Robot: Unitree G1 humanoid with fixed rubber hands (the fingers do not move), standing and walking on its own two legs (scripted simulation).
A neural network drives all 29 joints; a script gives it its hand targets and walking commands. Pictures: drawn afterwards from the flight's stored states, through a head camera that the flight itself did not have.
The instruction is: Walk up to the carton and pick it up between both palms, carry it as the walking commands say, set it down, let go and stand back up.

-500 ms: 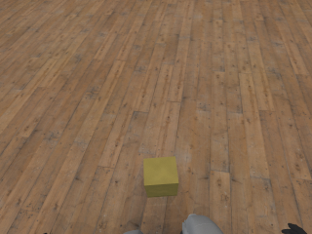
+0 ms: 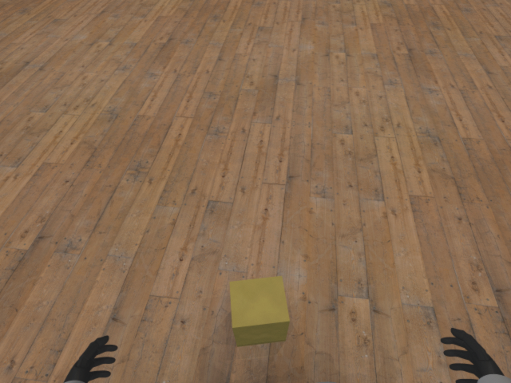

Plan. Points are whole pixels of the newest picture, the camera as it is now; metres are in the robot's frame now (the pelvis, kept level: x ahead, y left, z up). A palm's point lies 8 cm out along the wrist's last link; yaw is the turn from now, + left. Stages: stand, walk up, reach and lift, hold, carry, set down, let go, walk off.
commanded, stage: walk up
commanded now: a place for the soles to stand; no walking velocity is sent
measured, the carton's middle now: (258, 312) +0.42 +0.02 -0.65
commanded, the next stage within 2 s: reach and lift in 1.46 s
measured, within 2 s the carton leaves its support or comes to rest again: neither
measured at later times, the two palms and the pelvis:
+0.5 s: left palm out of the picture +0.07 +0.37 -0.10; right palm out of the picture +0.10 -0.27 -0.10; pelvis +0.00 +0.04 +0.00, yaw -1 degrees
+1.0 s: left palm (56, 376) +0.15 +0.34 -0.09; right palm (463, 382) +0.12 -0.29 -0.09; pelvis +0.02 +0.03 +0.01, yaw -2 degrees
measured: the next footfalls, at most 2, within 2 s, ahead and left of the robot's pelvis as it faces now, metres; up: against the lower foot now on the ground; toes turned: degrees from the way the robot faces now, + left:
none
